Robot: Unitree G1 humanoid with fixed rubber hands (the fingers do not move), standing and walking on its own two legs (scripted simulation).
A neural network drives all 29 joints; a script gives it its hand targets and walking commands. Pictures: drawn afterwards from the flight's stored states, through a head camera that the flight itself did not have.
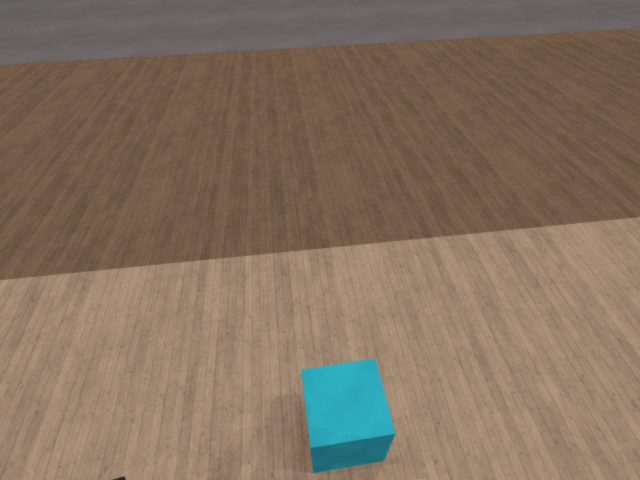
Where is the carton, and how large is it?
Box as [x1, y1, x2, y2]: [301, 359, 394, 472]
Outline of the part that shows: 375,359 301,369 313,472 379,461 384,459 394,435 394,431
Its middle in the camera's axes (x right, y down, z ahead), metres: +0.06 +0.49 +1.09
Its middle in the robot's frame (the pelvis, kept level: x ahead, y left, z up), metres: +0.43 -0.03 -0.66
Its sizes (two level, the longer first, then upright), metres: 0.210 0.200 0.250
